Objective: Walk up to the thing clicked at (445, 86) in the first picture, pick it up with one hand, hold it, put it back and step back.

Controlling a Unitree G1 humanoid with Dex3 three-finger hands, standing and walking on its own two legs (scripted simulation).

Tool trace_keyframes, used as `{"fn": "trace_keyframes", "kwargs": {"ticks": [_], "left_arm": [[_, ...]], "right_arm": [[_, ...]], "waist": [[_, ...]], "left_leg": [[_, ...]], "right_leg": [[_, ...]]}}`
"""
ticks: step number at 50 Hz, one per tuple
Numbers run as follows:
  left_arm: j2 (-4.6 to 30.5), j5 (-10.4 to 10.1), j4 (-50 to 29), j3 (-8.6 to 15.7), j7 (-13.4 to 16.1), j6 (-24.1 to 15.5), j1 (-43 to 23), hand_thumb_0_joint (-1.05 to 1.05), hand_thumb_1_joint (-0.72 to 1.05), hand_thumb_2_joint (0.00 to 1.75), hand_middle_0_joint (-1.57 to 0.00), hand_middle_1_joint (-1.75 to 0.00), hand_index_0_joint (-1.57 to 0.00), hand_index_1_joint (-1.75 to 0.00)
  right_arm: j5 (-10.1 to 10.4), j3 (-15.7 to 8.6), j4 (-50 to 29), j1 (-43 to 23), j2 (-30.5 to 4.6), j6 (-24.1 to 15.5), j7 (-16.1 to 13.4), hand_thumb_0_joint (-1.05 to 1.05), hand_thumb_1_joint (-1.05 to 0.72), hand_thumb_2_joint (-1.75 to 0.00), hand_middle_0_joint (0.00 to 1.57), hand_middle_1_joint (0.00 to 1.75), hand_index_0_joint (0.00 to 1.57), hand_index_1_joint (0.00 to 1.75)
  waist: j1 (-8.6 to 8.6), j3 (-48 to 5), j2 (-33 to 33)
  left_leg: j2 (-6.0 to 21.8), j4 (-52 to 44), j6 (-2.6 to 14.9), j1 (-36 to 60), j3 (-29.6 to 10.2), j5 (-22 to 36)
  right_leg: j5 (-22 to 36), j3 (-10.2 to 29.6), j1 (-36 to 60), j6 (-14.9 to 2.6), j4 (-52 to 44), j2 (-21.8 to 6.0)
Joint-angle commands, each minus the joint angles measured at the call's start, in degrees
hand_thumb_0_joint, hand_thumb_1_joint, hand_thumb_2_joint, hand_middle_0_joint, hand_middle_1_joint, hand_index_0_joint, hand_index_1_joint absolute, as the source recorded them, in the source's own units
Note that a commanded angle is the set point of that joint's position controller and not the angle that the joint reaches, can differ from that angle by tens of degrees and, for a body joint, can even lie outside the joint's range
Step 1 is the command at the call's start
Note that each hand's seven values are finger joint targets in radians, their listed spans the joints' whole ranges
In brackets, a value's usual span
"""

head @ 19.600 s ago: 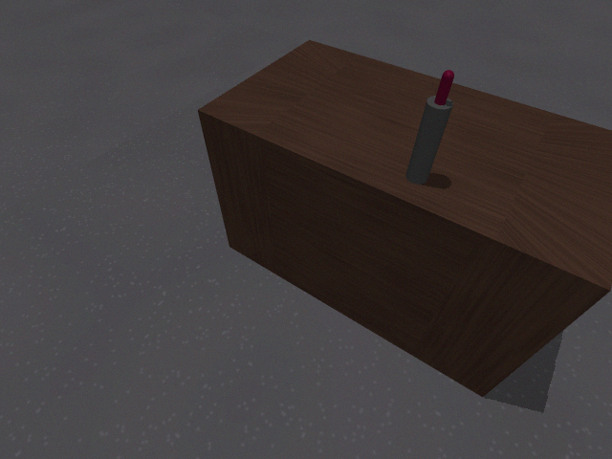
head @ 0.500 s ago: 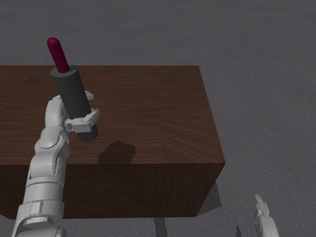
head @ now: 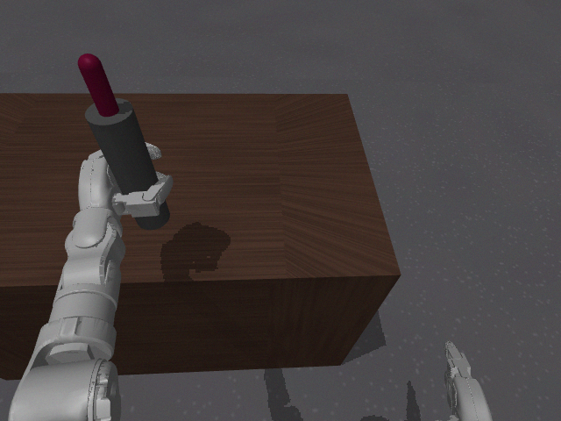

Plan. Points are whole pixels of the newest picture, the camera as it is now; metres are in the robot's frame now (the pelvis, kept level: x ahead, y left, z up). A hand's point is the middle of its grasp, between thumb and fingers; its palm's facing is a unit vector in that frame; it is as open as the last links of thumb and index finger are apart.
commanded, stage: crouch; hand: left
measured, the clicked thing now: (127, 154) +0.43 +0.20 +0.16
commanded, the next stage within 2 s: lower in 0.28 s
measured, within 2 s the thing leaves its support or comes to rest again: rests again in 1.52 s
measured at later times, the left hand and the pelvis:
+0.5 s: hand (151, 183) +0.45 +0.20 +0.08, palm faces +0.16 -0.99 +0.01, open 7.1 cm; pelvis +0.00 +0.00 -0.01, yaw +0 degrees
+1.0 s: hand (159, 201) +0.46 +0.20 +0.02, palm faces +0.15 -0.99 -0.01, open 7.1 cm; pelvis +0.00 +0.00 -0.03, yaw +0 degrees
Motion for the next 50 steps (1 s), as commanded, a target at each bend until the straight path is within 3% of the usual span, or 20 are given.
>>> {"fn": "trace_keyframes", "kwargs": {"ticks": [1,8,10,11,19,20,22,25,26,27,29,32,35,37,38,40,44,47,48,50], "left_arm": [[14.1,-0.5,-14.0,3.1,-0.1,-7.4,-30.9,0.00,0.33,1.27,-1.35,-1.43,-1.37,-1.43],[12.2,-0.7,-7.7,2.7,-0.8,-8.4,-28.8,0.00,0.36,1.29,-1.36,-1.43,-1.37,-1.43],[13.4,-0.7,-9.1,3.2,-0.7,-9.3,-31.0,0.00,0.33,1.27,-1.35,-1.42,-1.36,-1.42],[14.7,-0.7,-8.3,4.0,-0.8,-9.5,-30.7,0.00,0.35,1.28,-1.36,-1.43,-1.37,-1.43],[16.7,-0.5,-9.1,4.8,-0.9,-11.4,-34.2,0.00,0.31,1.24,-1.30,-1.37,-1.31,-1.37],[17.4,-0.6,-8.6,5.3,-1.0,-11.5,-33.5,0.00,0.31,1.24,-1.30,-1.39,-1.31,-1.39],[15.4,-0.4,-5.1,4.5,-1.4,-11.4,-31.7,0.00,0.33,1.25,-1.32,-1.39,-1.32,-1.40],[13.0,0.3,2.2,3.8,-1.7,-11.4,-27.6,0.00,0.36,1.25,-1.33,-1.39,-1.33,-1.40],[15.1,0.8,-0.1,4.7,-1.5,-12.0,-28.7,0.00,0.40,1.25,-1.33,-1.39,-1.33,-1.40],[14.0,1.0,-1.4,3.6,-1.8,-12.6,-30.5,0.00,0.42,1.25,-1.33,-1.38,-1.33,-1.39],[16.0,1.2,-3.0,4.9,-1.7,-13.7,-31.9,0.00,0.42,1.24,-1.33,-1.39,-1.33,-1.39],[14.8,0.5,-2.9,3.8,-2.6,-15.0,-31.4,0.00,0.41,1.23,-1.31,-1.37,-1.32,-1.37],[17.5,0.3,-8.0,5.3,-2.4,-17.0,-35.0,0.00,0.37,1.21,-1.29,-1.36,-1.29,-1.36],[17.9,0.3,-7.1,5.8,-1.7,-17.2,-33.8,0.00,0.34,1.19,-1.26,-1.33,-1.27,-1.34],[13.9,0.1,-3.1,4.0,-1.8,-16.9,-31.3,0.00,0.32,1.20,-1.25,-1.33,-1.25,-1.34],[18.3,1.0,-4.2,6.6,-0.9,-17.5,-30.9,0.00,0.34,1.21,-1.26,-1.32,-1.26,-1.33],[16.6,1.7,-5.6,5.3,-1.0,-18.3,-31.6,0.00,0.35,1.21,-1.29,-1.35,-1.29,-1.35],[14.5,1.7,-2.0,5.0,-1.4,-18.4,-29.6,0.00,0.33,1.23,-1.30,-1.36,-1.30,-1.37],[12.8,1.9,0.1,4.2,-1.4,-18.2,-28.4,0.00,0.33,1.23,-1.31,-1.37,-1.31,-1.38],[14.0,2.0,-1.2,5.1,-1.2,-18.6,-29.6,0.00,0.35,1.24,-1.31,-1.37,-1.32,-1.38]], "right_arm": [[0.0,-3.5,-10.2,-1.8,-8.1,-1.7,-0.8,0.00,0.54,-0.05,0.05,0.05,0.05,0.05],[0.2,-2.4,-13.0,-2.6,-6.7,-0.7,0.0,0.00,0.54,-0.05,0.05,0.05,0.05,0.05],[0.1,-2.5,-13.3,-2.0,-7.0,-0.4,0.0,0.00,0.54,-0.05,0.05,0.05,0.05,0.05],[0.1,-4.2,-13.3,-1.8,-8.7,-0.3,-0.1,0.00,0.54,-0.05,0.05,0.05,0.05,0.05],[-0.1,-2.7,-18.5,0.1,-7.6,0.8,-0.1,0.00,0.53,-0.06,0.05,0.05,0.05,0.05],[0.1,-3.7,-18.8,0.0,-8.5,0.9,-0.1,0.00,0.52,-0.06,0.05,0.05,0.05,0.05],[0.0,-1.9,-16.5,1.8,-6.4,1.4,0.3,0.00,0.52,-0.06,0.05,0.05,0.05,0.05],[-0.3,-3.4,-17.5,0.5,-8.0,1.4,0.7,0.00,0.52,-0.06,0.05,0.05,0.05,0.05],[-0.4,-3.3,-18.4,0.1,-8.2,1.6,0.9,0.00,0.53,-0.05,0.05,0.05,0.05,0.05],[-0.6,-2.3,-17.4,1.6,-6.8,1.8,1.2,0.00,0.54,-0.05,0.05,0.05,0.05,0.05],[-0.8,-4.3,-20.6,1.1,-8.6,1.9,1.2,0.00,0.53,-0.05,0.05,0.05,0.05,0.05],[-0.7,-3.6,-24.0,1.0,-8.9,1.8,1.6,0.00,0.52,-0.06,0.05,0.05,0.05,0.05],[-0.9,-2.5,-25.3,2.4,-7.6,2.2,1.7,0.00,0.52,-0.06,0.05,0.05,0.05,0.05],[-1.0,-3.5,-27.4,3.0,-8.9,2.5,1.5,0.00,0.51,-0.06,0.05,0.05,0.05,0.05],[-1.1,-3.4,-28.5,3.5,-8.5,2.5,1.7,0.00,0.51,-0.06,0.05,0.05,0.05,0.05],[-1.2,-4.5,-26.7,5.1,-9.6,3.0,1.9,0.00,0.51,-0.06,0.05,0.05,0.05,0.05],[-1.4,-4.9,-28.5,5.3,-9.2,3.5,2.3,0.00,0.51,-0.06,0.05,0.05,0.05,0.05],[-1.5,-3.9,-27.8,5.2,-8.0,4.0,3.0,0.00,0.51,-0.06,0.05,0.05,0.05,0.05],[-1.6,-3.3,-28.8,4.9,-7.5,4.2,3.2,0.00,0.51,-0.06,0.05,0.05,0.05,0.05],[-1.6,-3.8,-31.1,4.7,-8.1,4.4,3.3,0.00,0.52,-0.06,0.05,0.05,0.05,0.05]], "waist": [[-0.84,-25.3,4.8],[-1.10,-22.2,3.3],[-1.05,-22.9,4.0],[-1.35,-23.5,3.7],[-1.89,-28.4,2.8],[-2.18,-28.6,2.5],[-2.33,-24.9,3.2],[-2.81,-21.6,2.4],[-2.43,-22.0,4.1],[-2.69,-23.5,6.1],[-3.10,-26.5,5.1],[-3.23,-29.3,5.0],[-3.20,-33.5,5.9],[-3.37,-33.1,5.3],[-4.00,-32.0,4.5],[-3.22,-29.8,7.4],[-4.39,-30.0,8.0],[-3.82,-26.2,8.6],[-4.21,-26.9,6.9],[-4.43,-29.6,6.2]], "left_leg": [[-0.5,-2.6,0.90,18.4,-0.3,13.6],[-0.2,-1.5,1.16,14.3,-0.4,12.4],[-0.2,-1.2,1.05,13.7,-0.4,11.8],[-0.2,-0.6,1.17,13.5,-0.5,12.7],[-0.7,1.4,1.53,12.8,-0.2,12.5],[-0.9,1.7,1.65,11.8,-0.1,13.3],[-0.9,2.2,1.74,9.6,0.1,12.0],[-0.8,2.8,1.88,6.9,-0.1,9.7],[-0.5,2.6,1.56,7.2,-0.4,9.2],[-0.5,3.4,1.49,7.9,-0.3,9.8],[-0.3,4.2,1.38,9.2,-0.7,11.3],[0.3,5.3,1.21,9.9,-1.5,13.8],[0.0,6.9,1.52,10.1,-1.4,15.7],[-0.2,7.4,1.64,9.5,-1.2,14.9],[-0.1,7.6,1.60,8.7,-1.4,15.6],[0.0,7.4,1.08,8.1,-1.5,13.9],[0.0,9.0,1.36,7.7,-1.3,14.7],[0.3,8.5,0.88,4.9,-1.8,12.2],[0.5,8.6,0.98,4.4,-2.1,11.8],[0.3,9.4,1.27,4.3,-1.9,11.9]], "right_leg": [[14.5,-3.0,-1.0,-2.02,-3.8,1.0],[13.3,-3.3,-4.0,-2.04,-2.4,1.4],[13.0,-3.2,-3.9,-2.16,-1.8,1.4],[13.8,-3.2,-4.3,-2.12,-1.5,1.4],[14.9,-2.6,-2.5,-1.70,-0.5,1.2],[16.1,-2.4,-1.8,-1.54,-0.2,1.0],[15.1,-2.3,-4.2,-1.58,0.0,1.0],[12.5,-2.5,-8.5,-1.84,0.6,1.3],[11.5,-2.8,-9.2,-2.16,1.1,1.5],[11.9,-2.7,-9.8,-2.29,1.6,1.3],[13.0,-3.1,-9.4,-2.19,2.3,1.6],[13.8,-3.5,-9.4,-2.49,4.1,1.9],[16.3,-3.3,-8.2,-2.15,5.2,1.7],[16.1,-3.0,-8.3,-2.03,5.6,1.6],[16.4,-3.3,-8.8,-2.09,5.8,1.8],[13.8,-3.3,-11.2,-2.43,6.2,1.8],[15.1,-3.2,-12.3,-2.17,7.0,1.7],[11.6,-3.8,-14.8,-2.72,7.7,2.0],[11.4,-4.0,-15.1,-2.74,7.9,2.2],[12.3,-3.7,-14.1,-2.56,8.3,2.0]]}}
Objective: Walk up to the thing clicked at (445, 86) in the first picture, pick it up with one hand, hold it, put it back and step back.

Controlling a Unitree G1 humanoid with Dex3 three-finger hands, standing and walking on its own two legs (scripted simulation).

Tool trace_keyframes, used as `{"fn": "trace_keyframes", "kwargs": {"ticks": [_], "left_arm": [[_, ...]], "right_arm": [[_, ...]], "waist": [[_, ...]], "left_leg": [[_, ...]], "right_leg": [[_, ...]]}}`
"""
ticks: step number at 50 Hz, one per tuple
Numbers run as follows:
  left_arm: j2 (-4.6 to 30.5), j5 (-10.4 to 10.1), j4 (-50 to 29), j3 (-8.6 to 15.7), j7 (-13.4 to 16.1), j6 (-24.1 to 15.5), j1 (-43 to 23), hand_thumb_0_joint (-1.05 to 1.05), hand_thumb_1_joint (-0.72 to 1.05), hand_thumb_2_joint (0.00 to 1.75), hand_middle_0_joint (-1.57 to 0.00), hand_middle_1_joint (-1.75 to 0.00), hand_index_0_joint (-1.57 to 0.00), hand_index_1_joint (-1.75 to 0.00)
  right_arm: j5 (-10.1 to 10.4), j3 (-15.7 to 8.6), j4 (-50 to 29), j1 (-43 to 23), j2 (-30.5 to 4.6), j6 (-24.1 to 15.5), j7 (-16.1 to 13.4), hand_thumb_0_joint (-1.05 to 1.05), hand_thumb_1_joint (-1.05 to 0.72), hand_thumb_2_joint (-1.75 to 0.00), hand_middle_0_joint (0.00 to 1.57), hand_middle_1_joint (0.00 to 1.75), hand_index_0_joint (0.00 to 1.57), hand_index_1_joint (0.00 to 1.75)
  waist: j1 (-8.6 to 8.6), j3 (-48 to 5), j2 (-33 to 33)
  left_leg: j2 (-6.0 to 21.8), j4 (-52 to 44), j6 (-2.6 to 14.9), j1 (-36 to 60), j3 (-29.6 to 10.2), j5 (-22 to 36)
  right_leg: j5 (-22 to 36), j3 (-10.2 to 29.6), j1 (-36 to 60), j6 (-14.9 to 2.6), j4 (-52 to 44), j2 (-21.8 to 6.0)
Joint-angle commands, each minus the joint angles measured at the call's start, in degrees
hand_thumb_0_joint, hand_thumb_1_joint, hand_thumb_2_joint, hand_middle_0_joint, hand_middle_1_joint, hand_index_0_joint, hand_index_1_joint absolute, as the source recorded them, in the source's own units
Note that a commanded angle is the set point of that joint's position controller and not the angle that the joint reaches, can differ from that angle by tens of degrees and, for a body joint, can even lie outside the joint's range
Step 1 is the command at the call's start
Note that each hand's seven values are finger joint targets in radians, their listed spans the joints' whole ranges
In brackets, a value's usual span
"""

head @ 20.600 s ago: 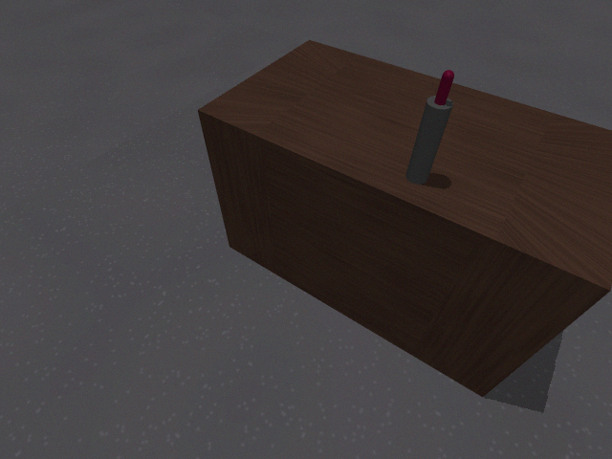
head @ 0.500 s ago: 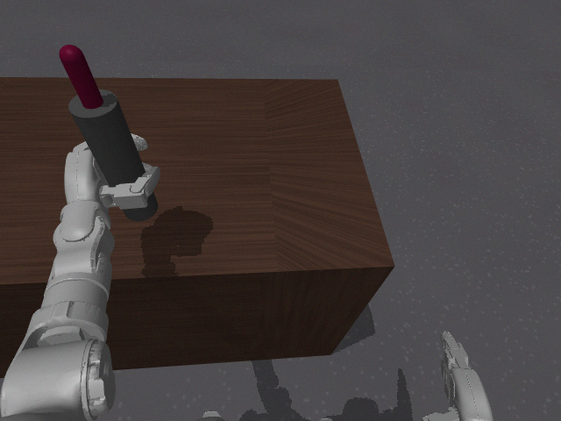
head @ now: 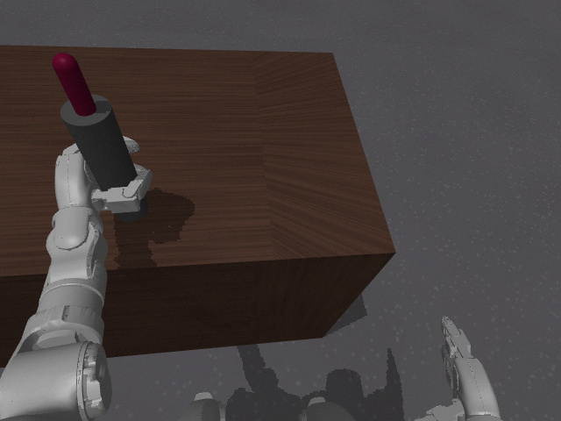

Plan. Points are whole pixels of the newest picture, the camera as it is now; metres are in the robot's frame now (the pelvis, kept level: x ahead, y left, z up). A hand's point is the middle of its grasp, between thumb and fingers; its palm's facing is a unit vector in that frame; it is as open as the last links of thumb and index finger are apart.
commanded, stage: lower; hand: left
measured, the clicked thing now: (105, 151) +0.45 +0.21 +0.11
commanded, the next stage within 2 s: loosen in 0.74 s
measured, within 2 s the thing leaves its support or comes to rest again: rests again in 0.52 s
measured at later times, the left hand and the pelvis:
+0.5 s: hand (133, 191) +0.45 +0.20 +0.03, palm faces +0.16 -0.99 -0.02, open 7.1 cm; pelvis +0.00 -0.01 -0.02, yaw +0 degrees
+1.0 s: hand (135, 196) +0.45 +0.20 +0.01, palm faces +0.17 -0.98 -0.01, open 7.1 cm; pelvis -0.02 -0.01 -0.03, yaw +0 degrees
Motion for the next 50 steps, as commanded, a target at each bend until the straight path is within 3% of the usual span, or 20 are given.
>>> {"fn": "trace_keyframes", "kwargs": {"ticks": [1,4,6,7,8,9,10,12,14,16,18,21,23,27,32,39,42,43,46,50], "left_arm": [[11.3,-0.6,-15.0,1.5,-0.1,-5.5,-26.7,0.00,0.35,1.23,-1.32,-1.38,-1.32,-1.38],[10.7,-0.4,-10.8,1.2,-0.7,-5.6,-24.1,0.00,0.35,1.23,-1.29,-1.36,-1.30,-1.37],[14.4,-0.3,-16.5,3.1,-0.3,-6.7,-27.3,0.00,0.39,1.23,-1.30,-1.36,-1.31,-1.37],[13.3,-0.4,-17.9,2.5,-0.2,-7.0,-27.8,0.00,0.38,1.21,-1.30,-1.36,-1.31,-1.36],[13.7,-0.6,-18.2,2.9,-0.1,-7.3,-28.0,0.00,0.37,1.23,-1.30,-1.36,-1.31,-1.37],[14.4,-0.8,-17.3,3.7,-0.1,-7.4,-27.5,0.00,0.38,1.23,-1.30,-1.37,-1.31,-1.37],[11.8,-0.7,-14.2,2.3,-0.2,-7.4,-25.0,0.00,0.39,1.23,-1.28,-1.35,-1.29,-1.36],[11.7,-0.6,-12.1,2.4,-0.2,-7.6,-24.4,0.00,0.41,1.24,-1.29,-1.36,-1.29,-1.36],[14.5,0.0,-17.8,3.1,0.1,-8.6,-28.4,0.00,0.38,1.24,-1.29,-1.35,-1.29,-1.36],[13.2,-0.2,-16.7,2.9,0.1,-8.5,-27.3,0.00,0.36,1.25,-1.30,-1.37,-1.30,-1.38],[12.5,-0.4,-11.6,3.2,-0.1,-8.1,-24.4,0.00,0.37,1.25,-1.29,-1.37,-1.30,-1.38],[11.0,0.4,-10.6,2.1,-0.4,-8.0,-24.0,0.00,0.39,1.25,-1.31,-1.37,-1.31,-1.38],[13.7,0.6,-14.8,3.1,-0.3,-8.7,-26.7,0.00,0.40,1.25,-1.30,-1.37,-1.31,-1.37],[13.7,0.4,-10.5,4.1,-0.6,-8.9,-24.1,0.00,0.39,1.27,-1.31,-1.39,-1.32,-1.39],[15.5,0.3,-13.6,5.0,-0.2,-9.9,-26.4,0.00,0.39,1.27,-1.31,-1.38,-1.32,-1.39],[13.1,1.2,-10.7,3.6,0.1,-10.3,-25.9,0.00,0.39,1.27,-1.33,-1.40,-1.34,-1.40],[13.4,1.9,-7.1,4.0,0.0,-10.1,-23.9,0.00,0.41,1.27,-1.33,-1.40,-1.34,-1.40],[12.2,2.0,-5.9,3.7,-0.1,-10.0,-23.8,0.00,0.42,1.19,-1.39,-1.38,-1.41,-1.37],[12.6,1.5,-9.8,3.6,-0.2,-10.3,-26.1,0.00,0.22,0.95,-1.20,-1.14,-1.24,-1.13],[13.6,-0.1,-5.7,5.7,-0.9,-10.0,-24.5,0.00,0.05,0.68,-1.08,-0.97,-1.11,-0.94]], "right_arm": [[0.0,-3.7,-13.5,-0.7,-7.5,-2.2,-0.2,0.00,0.52,-0.06,0.05,0.05,0.05,0.05],[-0.4,-4.7,-12.0,1.8,-8.8,-1.4,-0.2,0.00,0.52,-0.06,0.05,0.05,0.05,0.05],[-0.4,-5.6,-13.9,1.8,-9.8,-1.2,-0.2,0.00,0.52,-0.06,0.05,0.05,0.05,0.05],[-0.4,-3.7,-14.6,1.8,-8.0,-1.1,0.0,0.00,0.52,-0.06,0.05,0.05,0.05,0.05],[-0.2,-3.9,-16.3,1.4,-8.0,-1.1,0.0,0.00,0.52,-0.06,0.05,0.05,0.05,0.05],[-0.1,-5.9,-17.5,0.7,-10.1,-0.8,-0.2,0.00,0.52,-0.06,0.05,0.05,0.05,0.05],[-0.4,-4.6,-17.4,2.0,-9.1,-0.7,0.0,0.00,0.52,-0.06,0.05,0.05,0.05,0.05],[-0.4,-4.2,-16.4,3.2,-8.7,-0.4,0.1,0.00,0.51,-0.06,0.05,0.05,0.05,0.05],[-0.4,-4.1,-18.2,2.2,-8.6,-0.2,0.1,0.00,0.52,-0.06,0.05,0.05,0.05,0.05],[-0.5,-3.3,-18.8,4.1,-7.9,0.1,0.2,0.00,0.52,-0.06,0.05,0.05,0.05,0.05],[-0.5,-5.1,-17.5,4.4,-9.5,0.1,0.0,0.00,0.52,-0.06,0.05,0.05,0.05,0.05],[-0.9,-3.4,-18.0,4.1,-8.3,0.3,0.6,0.00,0.52,-0.06,0.05,0.05,0.05,0.05],[-0.9,-3.3,-18.8,4.4,-8.3,0.5,0.7,0.00,0.53,-0.06,0.05,0.05,0.05,0.05],[-1.0,-4.5,-20.6,3.8,-9.7,0.6,0.7,0.00,0.52,-0.06,0.05,0.05,0.05,0.05],[-0.9,-4.6,-22.9,4.2,-9.7,0.9,0.7,0.00,0.52,-0.06,0.05,0.05,0.05,0.05],[-1.1,-3.4,-21.8,5.5,-8.6,1.2,1.0,0.00,0.52,-0.06,0.05,0.05,0.05,0.05],[-1.3,-5.1,-21.4,5.4,-10.2,1.3,1.0,0.00,0.53,-0.05,0.05,0.05,0.05,0.05],[-1.4,-4.4,-22.7,4.7,-9.9,1.2,1.1,0.00,0.54,-0.05,0.05,0.05,0.05,0.05],[-1.2,-3.5,-24.5,5.6,-9.0,1.2,1.2,0.00,0.53,-0.04,0.05,0.05,0.05,0.05],[-1.0,-4.9,-24.5,5.8,-10.8,1.0,0.8,0.00,0.52,-0.04,0.05,0.05,0.05,0.05]], "waist": [[-0.33,-26.7,7.1],[-0.70,-25.8,6.8],[-0.48,-28.4,7.6],[-0.20,-29.7,8.1],[-0.07,-30.1,7.2],[-0.40,-29.7,7.5],[-0.77,-28.6,7.3],[-0.94,-26.9,7.5],[-0.90,-29.3,9.5],[-1.04,-28.6,8.6],[-1.74,-25.9,7.6],[-1.76,-25.6,8.3],[-1.40,-28.3,10.4],[-1.68,-27.4,7.3],[-1.88,-30.2,8.3],[-2.77,-26.9,9.2],[-3.05,-23.8,9.1],[-3.27,-23.5,7.6],[-2.77,-27.8,8.7],[-3.35,-25.2,6.3]], "left_leg": [[-0.7,-4.9,1.25,22.1,-0.2,19.1],[-0.6,-4.0,1.16,21.6,-0.5,20.1],[-0.7,-3.7,1.05,22.1,-0.6,20.2],[-0.8,-3.4,1.11,22.3,-0.5,20.8],[-0.8,-3.0,1.16,22.4,-0.6,21.5],[-0.8,-3.4,0.95,22.5,-0.6,20.3],[-0.6,-3.3,0.77,22.3,-0.9,20.6],[-0.5,-3.0,0.75,21.0,-1.0,19.5],[-0.8,-2.5,0.88,21.4,-0.6,18.6],[-1.0,-2.2,1.09,20.5,-0.4,18.4],[-1.0,-1.7,1.27,18.8,-0.2,17.2],[-1.0,-1.1,1.29,17.9,-0.3,17.0],[-1.0,-0.5,1.07,19.5,-0.4,19.1],[-1.0,0.0,1.29,16.3,-0.7,18.0],[-1.1,1.1,1.42,16.7,-0.5,18.0],[-0.9,1.1,1.14,14.3,-0.8,14.4],[-0.8,0.7,0.84,12.6,-1.0,10.9],[-0.7,0.3,0.75,11.9,-1.4,9.3],[-0.9,0.8,0.76,14.2,-1.2,11.2],[-1.0,1.4,1.20,11.0,-0.9,9.7]], "right_leg": [[19.2,-2.7,3.4,-2.49,-4.5,0.9],[19.2,-2.8,1.3,-2.46,-3.9,1.1],[19.6,-2.8,2.2,-2.50,-3.4,1.0],[20.2,-2.7,2.9,-2.45,-2.9,0.9],[20.8,-2.8,3.4,-2.38,-2.6,0.9],[19.4,-2.7,3.0,-2.52,-2.5,1.0],[19.1,-2.9,2.3,-2.69,-2.2,1.1],[17.7,-3.0,0.6,-2.80,-1.9,1.2],[17.7,-2.5,0.7,-2.68,-1.8,1.0],[18.6,-2.5,1.5,-2.45,-1.9,0.9],[18.0,-2.3,0.0,-2.35,-1.8,0.9],[17.3,-2.3,-1.9,-2.48,-1.3,1.0],[18.3,-2.5,-1.7,-2.60,-0.6,1.0],[18.5,-2.4,-0.9,-2.48,0.1,1.1],[18.7,-2.3,-0.6,-2.35,0.8,1.1],[14.8,-2.5,-4.9,-2.72,1.7,1.2],[11.4,-2.9,-7.4,-2.96,1.8,1.4],[9.9,-3.2,-7.9,-3.07,1.9,1.5],[11.7,-3.0,-5.9,-2.96,2.2,1.4],[11.4,-2.6,-5.7,-2.56,2.0,1.4]]}}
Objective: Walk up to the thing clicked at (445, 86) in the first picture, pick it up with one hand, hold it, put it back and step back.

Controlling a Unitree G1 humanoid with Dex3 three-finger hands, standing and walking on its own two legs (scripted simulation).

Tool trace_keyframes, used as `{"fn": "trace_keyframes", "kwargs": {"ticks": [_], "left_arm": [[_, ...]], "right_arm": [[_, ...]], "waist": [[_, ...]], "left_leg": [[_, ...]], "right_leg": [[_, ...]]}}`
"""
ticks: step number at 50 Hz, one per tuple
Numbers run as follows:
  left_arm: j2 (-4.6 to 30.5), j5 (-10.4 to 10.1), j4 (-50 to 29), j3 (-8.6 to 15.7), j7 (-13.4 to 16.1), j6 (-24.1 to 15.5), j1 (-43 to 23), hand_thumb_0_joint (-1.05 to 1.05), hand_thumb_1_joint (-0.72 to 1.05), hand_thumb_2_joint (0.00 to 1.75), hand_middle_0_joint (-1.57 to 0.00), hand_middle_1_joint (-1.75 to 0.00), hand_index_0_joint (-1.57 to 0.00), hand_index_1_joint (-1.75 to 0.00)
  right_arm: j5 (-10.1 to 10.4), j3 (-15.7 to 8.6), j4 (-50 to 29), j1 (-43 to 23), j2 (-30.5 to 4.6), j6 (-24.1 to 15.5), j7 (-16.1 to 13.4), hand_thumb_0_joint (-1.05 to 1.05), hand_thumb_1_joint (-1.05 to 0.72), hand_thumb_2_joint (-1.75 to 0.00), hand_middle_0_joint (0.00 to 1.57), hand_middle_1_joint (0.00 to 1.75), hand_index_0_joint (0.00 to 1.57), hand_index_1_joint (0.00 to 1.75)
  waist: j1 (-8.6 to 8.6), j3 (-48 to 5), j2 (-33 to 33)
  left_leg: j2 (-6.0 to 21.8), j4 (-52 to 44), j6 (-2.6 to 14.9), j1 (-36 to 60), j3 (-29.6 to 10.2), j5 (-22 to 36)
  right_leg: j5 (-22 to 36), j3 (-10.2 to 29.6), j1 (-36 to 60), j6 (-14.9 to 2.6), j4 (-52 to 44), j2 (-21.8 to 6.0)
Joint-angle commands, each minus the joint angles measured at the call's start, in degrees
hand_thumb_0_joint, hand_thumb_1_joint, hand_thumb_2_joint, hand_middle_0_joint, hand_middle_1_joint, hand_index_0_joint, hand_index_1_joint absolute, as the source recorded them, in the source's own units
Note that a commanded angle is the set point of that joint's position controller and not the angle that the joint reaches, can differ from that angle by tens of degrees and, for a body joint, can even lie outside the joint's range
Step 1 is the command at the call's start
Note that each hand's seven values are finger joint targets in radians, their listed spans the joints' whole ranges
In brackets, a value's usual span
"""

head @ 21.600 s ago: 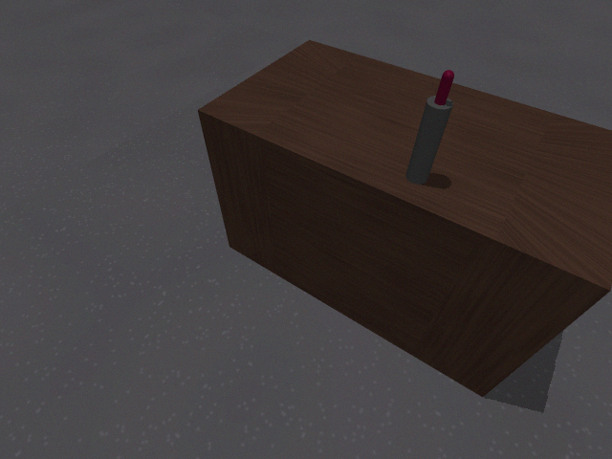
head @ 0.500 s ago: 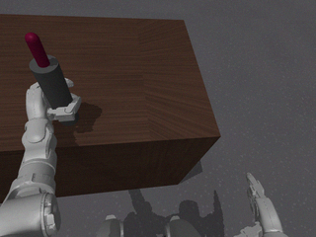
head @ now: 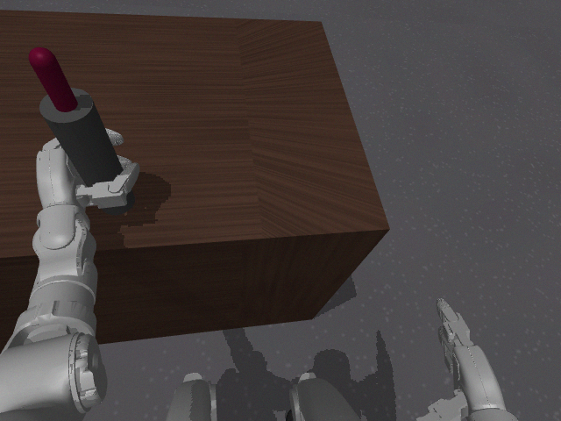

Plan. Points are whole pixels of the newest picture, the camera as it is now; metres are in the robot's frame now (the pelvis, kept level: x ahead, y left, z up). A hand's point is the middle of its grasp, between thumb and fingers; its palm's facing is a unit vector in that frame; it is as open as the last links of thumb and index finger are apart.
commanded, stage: open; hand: left
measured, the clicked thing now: (88, 145) +0.46 +0.21 +0.10
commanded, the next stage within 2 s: withdraw in 0.34 s
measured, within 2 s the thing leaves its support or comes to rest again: neither
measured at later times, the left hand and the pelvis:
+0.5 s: hand (109, 169) +0.47 +0.20 +0.04, palm faces +0.17 -0.99 +0.01, open 14.5 cm; pelvis +0.01 +0.00 +0.00, yaw +0 degrees
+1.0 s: hand out of the picture +0.46 +0.30 +0.15, palm faces +0.24 -0.96 -0.14, open 17.3 cm; pelvis +0.02 +0.01 +0.04, yaw +0 degrees
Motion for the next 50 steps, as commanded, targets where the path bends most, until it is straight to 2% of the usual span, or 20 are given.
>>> {"fn": "trace_keyframes", "kwargs": {"ticks": [1,3,7,9,10,18,20,25,27,29,30,32,35,38,40,43,46,47,49,50], "left_arm": [[12.9,-1.3,-13.0,2.2,-0.4,-4.2,-25.4,0.00,0.00,0.64,-1.04,-0.93,-1.07,-0.91],[11.6,-0.7,-12.9,0.6,-0.7,-4.0,-25.0,0.00,-0.10,0.60,-0.94,-0.81,-0.97,-0.80],[12.4,-0.7,-10.9,1.5,-0.8,-3.8,-23.8,0.00,-0.25,0.40,-0.72,-0.60,-0.73,-0.59],[12.8,-1.1,-12.7,1.8,-0.8,-3.7,-24.9,0.00,-0.27,0.35,-0.65,-0.52,-0.66,-0.51],[11.0,-1.3,-7.3,1.4,-1.0,-3.0,-21.1,0.00,-0.29,0.35,-0.61,-0.50,-0.62,-0.50],[13.0,-1.4,-13.2,1.7,-0.9,-3.2,-23.1,0.00,-0.39,0.19,-0.37,-0.26,-0.37,-0.26],[10.6,-1.2,-11.2,0.6,-0.9,-2.9,-21.3,0.00,-0.41,0.14,-0.30,-0.20,-0.31,-0.20],[13.8,-0.7,-15.2,1.8,-0.1,-3.3,-22.9,0.00,-0.42,0.07,-0.08,-0.06,-0.09,-0.05],[16.8,-0.8,-19.0,3.0,-0.1,-3.1,-25.4,0.00,-0.42,0.07,-0.06,-0.04,-0.07,-0.04],[16.5,-1.3,-20.3,3.0,-0.2,-2.3,-25.6,0.00,-0.45,0.08,-0.06,-0.05,-0.06,-0.04],[19.7,-1.4,-24.6,4.2,-0.2,-2.1,-28.2,0.00,-0.44,0.08,-0.05,-0.04,-0.06,-0.04],[19.3,-1.3,-21.6,4.5,-0.4,0.2,-24.7,0.00,-0.47,0.06,-0.05,-0.04,-0.06,-0.03],[22.9,-1.3,-24.5,5.7,-0.8,3.1,-26.7,0.00,-0.48,0.04,-0.05,-0.03,-0.06,-0.02],[19.6,-2.1,-17.2,3.9,-3.0,8.0,-21.9,0.00,-0.50,0.02,-0.06,-0.02,-0.07,-0.01],[21.6,-2.3,-15.4,4.3,-4.7,10.6,-20.2,0.00,-0.48,0.00,-0.06,-0.02,-0.07,0.00],[19.1,-4.0,-11.4,3.4,-7.9,13.0,-18.5,0.00,-0.50,0.00,-0.05,-0.02,-0.08,0.00],[19.2,-5.4,-11.1,3.5,-11.1,13.8,-17.2,0.00,-0.55,0.05,-0.05,-0.03,-0.05,-0.03],[28.8,2.2,-9.5,4.8,-7.7,16.0,-11.7,0.00,-0.54,0.04,-0.05,-0.04,-0.05,-0.04],[27.4,1.3,-15.1,3.9,-5.4,17.5,-18.0,0.00,-0.55,0.04,-0.05,-0.05,-0.06,-0.05],[28.3,1.4,-15.8,4.3,-5.2,18.0,-19.2,0.00,-0.54,0.05,-0.05,-0.06,-0.05,-0.06]], "right_arm": [[0.0,-5.5,-10.4,1.8,-8.8,-3.2,-1.1,0.00,0.52,-0.04,0.05,0.05,0.05,0.05],[-0.1,-5.6,-10.5,2.1,-8.6,-3.2,-1.2,0.00,0.52,-0.05,0.05,0.05,0.05,0.05],[0.0,-4.9,-11.1,0.7,-8.3,-3.4,-1.2,0.00,0.52,-0.05,0.05,0.05,0.05,0.05],[0.1,-4.3,-11.6,1.1,-7.9,-3.5,-1.2,0.00,0.53,-0.05,0.05,0.05,0.05,0.05],[0.2,-5.1,-12.0,1.5,-8.7,-3.4,-1.4,0.00,0.53,-0.05,0.05,0.05,0.05,0.05],[0.2,-6.0,-10.7,2.2,-9.3,-3.3,-1.5,0.00,0.53,-0.05,0.05,0.05,0.05,0.05],[0.2,-5.6,-11.0,1.8,-8.8,-3.2,-1.4,0.00,0.53,-0.05,0.05,0.05,0.05,0.05],[0.2,-7.5,-12.7,0.9,-10.7,-2.9,-1.6,0.00,0.55,-0.05,0.05,0.05,0.05,0.05],[0.2,-7.6,-11.3,2.5,-10.5,-2.2,-1.8,0.00,0.55,-0.05,0.05,0.05,0.05,0.05],[0.3,-7.0,-11.7,2.7,-9.8,-1.7,-1.7,0.00,0.54,-0.05,0.05,0.05,0.05,0.05],[0.5,-7.1,-11.1,2.8,-10.1,-1.5,-1.9,0.00,0.54,-0.05,0.05,0.05,0.05,0.05],[0.8,-6.1,-10.7,2.2,-9.1,-0.9,-2.0,0.00,0.54,-0.05,0.05,0.05,0.05,0.05],[1.4,-6.3,-7.8,2.7,-9.0,0.2,-2.8,0.00,0.53,-0.05,0.05,0.05,0.05,0.05],[2.1,-5.5,-5.7,1.1,-8.5,0.5,-3.0,0.00,0.54,-0.05,0.05,0.05,0.05,0.05],[2.8,-5.3,-1.7,0.8,-8.6,0.6,-3.2,0.00,0.55,-0.05,0.05,0.05,0.05,0.05],[3.7,-5.0,-1.2,-2.6,-8.5,-0.7,-3.1,0.00,0.56,-0.04,0.05,0.05,0.05,0.05],[4.1,-3.6,4.3,-0.9,-7.6,-1.3,-3.0,0.00,0.61,-0.04,0.05,0.05,0.05,0.05],[4.1,-8.0,3.4,0.6,-11.3,0.0,-3.2,0.00,0.61,-0.04,0.05,0.05,0.05,0.05],[4.8,-5.4,3.9,-1.6,-9.5,0.7,-2.6,0.00,0.59,-0.05,0.05,0.05,0.05,0.05],[5.2,-6.4,2.8,-3.7,-10.4,0.8,-2.7,0.00,0.61,-0.04,0.05,0.05,0.05,0.05]], "waist": [[-0.82,-25.3,7.8],[-1.05,-25.3,8.7],[-0.37,-25.1,7.7],[-0.38,-25.8,7.4],[-1.05,-24.6,5.7],[0.01,-27.3,8.9],[-0.25,-25.6,7.5],[0.36,-28.1,8.7],[0.99,-29.8,11.3],[1.41,-31.6,11.1],[2.03,-33.3,13.0],[2.94,-30.8,12.1],[3.38,-28.9,12.8],[3.17,-23.6,8.9],[4.16,-20.3,8.3],[3.90,-17.1,4.6],[4.16,-16.4,4.5],[6.75,-17.8,4.5],[5.72,-19.4,4.9],[5.50,-19.1,4.8]], "left_leg": [[-1.3,-7.3,1.75,21.9,0.4,12.4],[-1.3,-7.3,1.70,22.8,0.5,12.2],[-1.4,-7.3,1.81,21.1,0.7,11.0],[-1.6,-7.0,1.95,20.5,0.9,11.1],[-1.6,-7.1,2.10,19.4,1.0,10.4],[-1.4,-6.7,1.80,23.0,0.8,16.1],[-1.2,-7.1,1.71,22.6,0.6,15.4],[-1.2,-7.6,1.31,25.0,0.5,16.3],[-1.1,-7.7,1.03,27.7,0.5,18.9],[-1.0,-7.9,1.00,29.1,0.2,21.9],[-1.1,-7.8,1.01,30.8,0.3,23.9],[-1.1,-9.1,0.82,30.8,0.4,24.0],[-1.5,-10.9,1.09,31.3,1.3,22.0],[-1.4,-13.3,1.41,29.6,1.4,20.6],[-1.5,-14.6,1.62,29.2,1.7,20.1],[-1.4,-16.5,1.96,28.2,2.0,17.6],[-1.2,-16.9,2.08,28.7,1.9,20.8],[-2.0,-18.8,1.41,31.4,2.8,22.7],[-2.0,-19.3,1.38,33.8,2.8,23.6],[-1.9,-19.9,1.31,34.8,2.5,23.0]], "right_leg": [[14.9,-1.5,4.9,-2.20,-7.8,0.9],[14.6,-1.3,4.0,-2.22,-7.9,0.9],[13.9,-1.2,5.1,-2.17,-7.9,0.8],[14.6,-0.6,6.1,-1.88,-8.3,0.6],[14.0,-0.5,6.2,-1.74,-8.7,0.6],[18.0,-1.4,6.3,-2.19,-7.3,1.0],[17.0,-1.8,5.3,-2.24,-7.3,1.2],[17.2,-1.8,6.6,-2.43,-7.3,1.2],[18.7,-1.8,7.6,-2.43,-7.4,1.1],[20.9,-1.9,9.6,-2.41,-7.5,1.0],[22.6,-1.5,10.6,-2.28,-7.7,0.9],[22.4,-1.7,11.8,-2.28,-8.7,1.0],[22.5,-0.7,14.0,-1.93,-11.1,0.8],[21.6,-1.0,14.9,-1.91,-13.4,1.0],[21.1,-1.0,15.3,-1.84,-14.7,1.1],[19.6,-1.1,16.4,-1.83,-16.3,1.2],[21.5,-1.6,16.2,-1.89,-16.5,1.2],[23.3,-2.1,19.4,-1.71,-18.0,0.6],[24.9,-1.8,20.5,-1.42,-18.5,0.6],[23.7,-1.9,20.3,-1.46,-18.7,0.6]]}}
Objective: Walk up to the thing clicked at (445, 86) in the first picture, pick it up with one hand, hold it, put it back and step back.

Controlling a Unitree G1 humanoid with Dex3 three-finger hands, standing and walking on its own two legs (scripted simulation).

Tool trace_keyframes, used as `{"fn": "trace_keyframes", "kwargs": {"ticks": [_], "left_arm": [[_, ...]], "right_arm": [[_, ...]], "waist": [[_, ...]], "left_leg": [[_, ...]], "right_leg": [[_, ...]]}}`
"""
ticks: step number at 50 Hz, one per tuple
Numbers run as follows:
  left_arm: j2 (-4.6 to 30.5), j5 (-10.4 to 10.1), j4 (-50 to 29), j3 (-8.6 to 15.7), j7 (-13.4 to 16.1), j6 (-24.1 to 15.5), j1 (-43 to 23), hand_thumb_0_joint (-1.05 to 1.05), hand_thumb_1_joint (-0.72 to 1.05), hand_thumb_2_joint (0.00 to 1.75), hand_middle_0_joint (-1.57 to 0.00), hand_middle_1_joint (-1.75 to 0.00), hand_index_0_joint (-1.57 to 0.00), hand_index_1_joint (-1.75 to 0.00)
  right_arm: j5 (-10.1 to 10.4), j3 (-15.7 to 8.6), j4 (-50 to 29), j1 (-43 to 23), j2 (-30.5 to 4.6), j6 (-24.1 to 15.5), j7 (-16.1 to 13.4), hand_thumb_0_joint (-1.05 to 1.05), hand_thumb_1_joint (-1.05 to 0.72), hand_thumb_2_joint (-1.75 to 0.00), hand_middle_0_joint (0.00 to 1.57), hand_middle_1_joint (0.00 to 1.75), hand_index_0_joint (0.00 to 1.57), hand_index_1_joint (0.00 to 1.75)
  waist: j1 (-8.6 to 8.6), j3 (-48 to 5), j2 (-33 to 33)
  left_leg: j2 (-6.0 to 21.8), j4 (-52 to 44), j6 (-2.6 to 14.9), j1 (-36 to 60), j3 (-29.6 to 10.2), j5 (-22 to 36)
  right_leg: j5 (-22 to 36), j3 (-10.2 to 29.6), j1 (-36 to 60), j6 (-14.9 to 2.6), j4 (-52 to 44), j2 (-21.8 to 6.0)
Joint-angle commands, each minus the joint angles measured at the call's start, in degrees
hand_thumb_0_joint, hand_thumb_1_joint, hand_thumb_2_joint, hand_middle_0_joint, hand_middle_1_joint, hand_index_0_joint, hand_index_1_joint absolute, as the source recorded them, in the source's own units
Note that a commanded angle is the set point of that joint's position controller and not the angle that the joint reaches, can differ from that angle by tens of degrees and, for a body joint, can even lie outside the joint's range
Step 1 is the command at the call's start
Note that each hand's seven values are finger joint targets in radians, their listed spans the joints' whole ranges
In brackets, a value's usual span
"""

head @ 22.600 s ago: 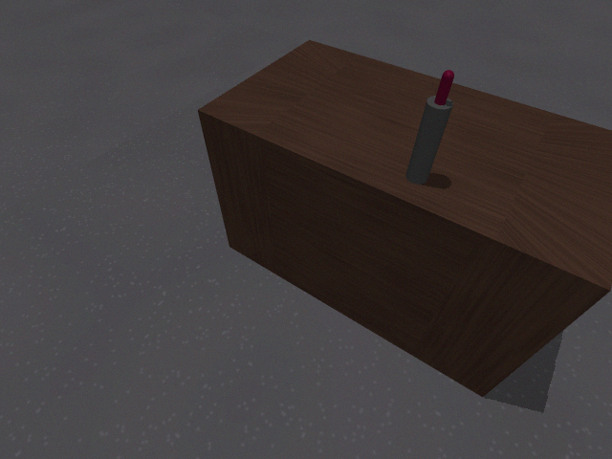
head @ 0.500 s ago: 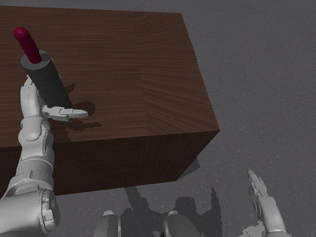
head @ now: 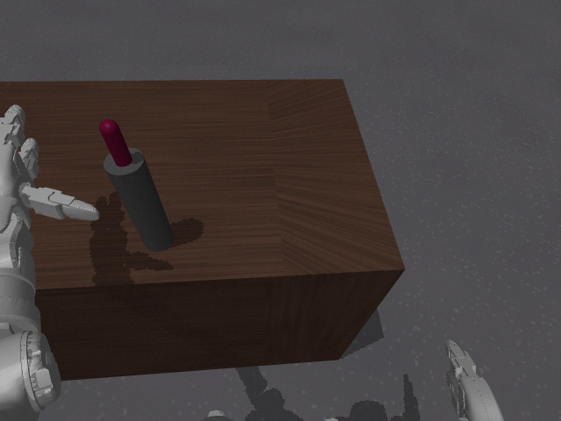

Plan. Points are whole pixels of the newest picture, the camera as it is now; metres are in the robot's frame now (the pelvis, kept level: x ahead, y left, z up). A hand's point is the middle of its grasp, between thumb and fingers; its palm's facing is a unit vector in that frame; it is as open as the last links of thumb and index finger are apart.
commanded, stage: sink last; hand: left
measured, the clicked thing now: (138, 192) +0.44 +0.21 +0.06
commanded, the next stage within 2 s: home in 1.22 s
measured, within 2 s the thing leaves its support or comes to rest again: neither
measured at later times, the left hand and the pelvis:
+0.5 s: hand (4, 260) +0.32 +0.33 +0.09, palm faces +0.40 -0.83 -0.38, open 17.4 cm; pelvis +0.01 +0.00 +0.02, yaw +1 degrees
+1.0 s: hand (50, 408) +0.15 +0.21 +0.11, palm faces +0.31 -0.88 -0.35, open 17.3 cm; pelvis -0.01 -0.02 +0.01, yaw +2 degrees
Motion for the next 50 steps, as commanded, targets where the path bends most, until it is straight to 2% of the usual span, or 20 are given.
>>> {"fn": "trace_keyframes", "kwargs": {"ticks": [1,2,5,6,8,11,13,18,23,25,26,30,35,37,41,44,46,47,49,50], "left_arm": [[20.5,2.2,-13.3,3.4,3.0,0.5,-20.6,0.00,-0.55,0.04,-0.05,-0.06,-0.06,-0.06],[22.1,2.9,-13.7,3.5,4.0,0.5,-22.2,0.00,-0.54,0.04,-0.04,-0.06,-0.05,-0.05],[28.8,4.6,-13.8,6.8,7.0,0.6,-22.2,0.00,-0.55,0.03,-0.06,-0.04,-0.05,-0.04],[28.3,4.9,-12.6,6.5,7.7,0.7,-21.9,0.00,-0.53,0.03,-0.06,-0.04,-0.05,-0.04],[25.7,5.3,-10.8,4.4,8.9,0.8,-19.6,0.00,-0.54,0.02,-0.06,-0.03,-0.05,-0.04],[23.3,5.7,-11.8,3.0,10.3,1.3,-15.8,0.00,-0.49,0.02,-0.05,-0.02,-0.05,-0.02],[19.5,5.6,-12.3,0.6,10.6,1.9,-12.3,0.00,-0.49,0.02,-0.05,-0.02,-0.05,-0.02],[14.4,4.4,-21.4,-0.8,11.6,3.5,0.9,0.00,-0.53,0.02,-0.06,-0.03,-0.05,-0.03],[8.1,2.3,-42.1,-0.9,13.1,4.4,22.1,0.00,-0.51,0.02,-0.05,-0.03,-0.05,-0.03],[7.4,1.3,-53.8,0.2,13.9,4.4,29.4,0.00,-0.51,0.01,-0.05,-0.04,-0.05,-0.04],[7.8,1.1,-57.3,2.1,14.5,4.5,35.4,0.00,-0.51,0.01,-0.05,-0.04,-0.05,-0.03],[2.8,0.3,-69.2,1.2,15.4,4.5,45.8,0.00,-0.50,0.01,-0.05,-0.04,-0.05,-0.03],[-4.7,0.1,-82.0,-4.9,15.1,4.1,54.2,0.00,-0.51,0.02,-0.05,-0.04,-0.05,-0.04],[-7.4,0.2,-83.0,-7.6,14.8,4.2,61.1,0.00,-0.51,0.01,-0.05,-0.04,-0.05,-0.04],[-7.8,0.2,-86.9,-6.6,14.4,4.0,67.7,0.00,-0.48,0.01,-0.04,-0.04,-0.05,-0.03],[-6.8,0.3,-90.2,-5.8,14.3,3.4,65.5,0.00,-0.47,0.01,-0.03,-0.04,-0.04,-0.03],[-6.4,0.1,-89.1,-4.8,14.2,3.1,64.7,0.00,-0.48,0.02,-0.04,-0.05,-0.05,-0.04],[-8.8,0.2,-82.5,-5.4,14.1,3.5,68.6,0.00,-0.48,0.01,-0.04,-0.05,-0.05,-0.04],[-6.7,0.0,-84.5,-3.1,13.7,2.8,66.5,0.00,-0.49,0.02,-0.04,-0.05,-0.05,-0.04],[-5.9,0.1,-84.6,-1.9,13.8,2.4,66.4,0.00,-0.49,0.02,-0.04,-0.05,-0.05,-0.04]], "right_arm": [[1.0,-7.4,-10.0,-3.7,-11.0,-1.8,-0.9,0.00,0.60,-0.04,0.05,0.05,0.05,0.05],[1.3,-5.7,-9.0,-3.2,-9.3,-1.7,-0.9,0.00,0.61,-0.04,0.05,0.05,0.05,0.05],[1.6,-7.2,-9.7,-3.5,-11.3,-1.4,-1.8,0.00,0.55,-0.06,0.05,0.05,0.05,0.05],[1.6,-6.5,-8.9,-3.1,-10.6,-1.2,-1.8,0.00,0.54,-0.06,0.05,0.05,0.05,0.05],[1.7,-3.5,-5.3,-2.1,-7.2,-1.4,-1.7,0.00,0.54,-0.06,0.05,0.05,0.05,0.05],[1.6,-4.5,-6.4,-2.1,-8.4,-2.4,-1.6,0.00,0.54,-0.06,0.05,0.05,0.05,0.05],[1.6,-3.1,-4.0,-1.0,-6.9,-2.9,-1.3,0.00,0.54,-0.06,0.05,0.05,0.05,0.05],[1.9,-6.0,-4.7,-1.7,-10.2,-4.2,-1.8,0.00,0.52,-0.06,0.05,0.05,0.05,0.05],[2.6,-7.5,-7.7,-2.4,-10.5,-4.6,-2.8,0.00,0.55,-0.05,0.05,0.05,0.05,0.05],[2.9,-9.1,-8.0,-1.3,-11.3,-4.5,-3.4,0.00,0.55,-0.05,0.05,0.05,0.05,0.05],[3.1,-9.0,-7.1,-0.8,-10.5,-4.2,-3.6,0.00,0.55,-0.05,0.05,0.05,0.05,0.05],[3.0,-8.5,-6.7,0.6,-7.9,-3.7,-3.9,0.00,0.55,-0.05,0.05,0.05,0.05,0.05],[2.4,-6.5,-9.3,0.1,-5.2,-4.4,-4.2,0.00,0.55,-0.05,0.06,0.05,0.05,0.05],[2.2,-9.6,-8.8,-0.3,-7.6,-5.0,-4.7,0.00,0.54,-0.05,0.06,0.05,0.05,0.05],[1.7,-10.4,-10.0,1.8,-7.5,-6.1,-4.9,0.00,0.55,-0.04,0.06,0.05,0.05,0.05],[1.7,-10.0,-11.9,2.5,-6.8,-6.5,-5.1,0.00,0.56,-0.04,0.06,0.05,0.05,0.05],[1.6,-9.6,-11.8,3.3,-6.1,-6.8,-5.3,0.00,0.55,-0.04,0.06,0.05,0.05,0.05],[1.5,-10.0,-11.4,2.9,-6.2,-6.9,-5.3,0.00,0.54,-0.04,0.06,0.05,0.05,0.05],[1.5,-8.6,-11.3,2.1,-4.8,-7.1,-5.2,0.00,0.55,-0.04,0.06,0.05,0.05,0.05],[1.3,-9.8,-11.9,2.0,-5.7,-7.3,-5.3,0.00,0.55,-0.04,0.06,0.05,0.05,0.05]], "waist": [[0.94,-19.5,2.8],[1.07,-20.0,2.2],[1.55,-21.2,3.3],[1.47,-19.6,3.1],[2.09,-15.3,6.4],[1.86,-16.6,7.7],[2.51,-15.8,9.7],[4.00,-16.1,8.0],[5.87,-10.3,2.1],[5.71,-7.8,1.6],[7.07,-7.3,1.9],[6.34,-4.0,3.1],[6.13,-3.2,6.6],[5.48,-1.3,5.3],[5.53,-0.8,0.7],[5.14,0.3,-1.4],[5.13,2.8,-3.1],[5.25,4.9,-4.6],[6.55,5.9,-3.2],[6.59,4.5,-3.8]], "left_leg": [[-1.3,-9.1,0.54,21.4,0.4,21.0],[-1.5,-9.1,0.89,21.3,0.3,20.8],[-2.0,-9.9,1.00,22.6,0.8,20.9],[-2.1,-10.4,0.88,22.6,0.8,20.2],[-2.3,-11.6,0.66,22.1,1.3,17.1],[-2.4,-12.5,0.49,24.2,1.6,16.0],[-2.2,-12.7,0.30,25.7,1.7,17.9],[-0.9,-13.5,-0.51,29.6,0.3,24.7],[-1.3,-16.0,-0.61,26.2,0.8,20.0],[-1.7,-16.5,-0.54,25.0,1.3,18.7],[-2.0,-16.3,-0.52,24.4,1.5,18.8],[-2.2,-15.9,-0.42,23.6,2.4,18.1],[-2.3,-15.6,-0.41,23.1,2.6,14.9],[-2.3,-15.7,-0.23,22.5,2.5,13.0],[-2.6,-13.8,0.36,21.0,2.7,11.2],[-2.7,-13.7,0.57,20.6,2.7,8.6],[-2.7,-14.1,0.66,19.2,2.5,5.3],[-2.8,-14.2,0.73,17.9,2.5,4.2],[-3.2,-13.9,0.64,16.8,3.0,1.5],[-3.2,-13.7,0.76,17.1,2.8,2.3]], "right_leg": [[20.4,-3.5,6.6,-2.15,-7.2,1.3],[20.5,-3.4,7.7,-2.02,-7.7,1.2],[21.2,-2.7,10.3,-2.03,-8.9,0.6],[20.1,-2.7,10.0,-2.11,-9.2,0.5],[17.0,-2.5,8.5,-2.41,-10.4,0.2],[16.4,-2.5,8.7,-2.41,-11.6,0.1],[17.2,-2.9,8.1,-2.61,-11.7,0.2],[19.1,-4.7,8.6,-3.03,-11.5,0.9],[16.7,-5.5,12.4,-2.97,-12.6,1.0],[16.3,-5.1,13.4,-2.75,-13.3,0.8],[16.8,-4.9,14.0,-2.73,-13.1,0.6],[17.9,-3.9,13.8,-2.28,-13.0,0.2],[14.3,-3.9,12.6,-2.44,-12.3,0.0],[12.7,-4.2,10.8,-2.50,-12.1,0.2],[11.7,-4.4,10.2,-1.88,-12.1,0.0],[9.4,-4.2,8.4,-1.60,-12.3,-0.1],[5.8,-4.2,7.5,-1.37,-13.1,-0.3],[4.5,-4.1,6.7,-1.32,-13.3,-0.3],[0.9,-2.8,5.8,-1.46,-14.5,-1.1],[1.8,-3.1,6.7,-1.40,-13.9,-1.0]]}}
